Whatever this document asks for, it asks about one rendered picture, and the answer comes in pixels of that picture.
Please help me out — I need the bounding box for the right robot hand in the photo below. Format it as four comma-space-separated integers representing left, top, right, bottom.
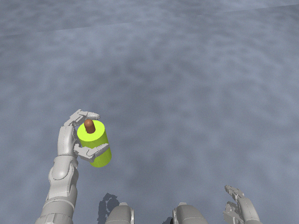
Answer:
223, 185, 260, 224

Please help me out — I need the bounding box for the left robot hand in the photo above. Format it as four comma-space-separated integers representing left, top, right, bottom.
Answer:
57, 109, 110, 163

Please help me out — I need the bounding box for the left robot arm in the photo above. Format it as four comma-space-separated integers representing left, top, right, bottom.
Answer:
35, 155, 78, 224

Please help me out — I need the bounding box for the bottle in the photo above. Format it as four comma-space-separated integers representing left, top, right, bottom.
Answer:
77, 119, 112, 168

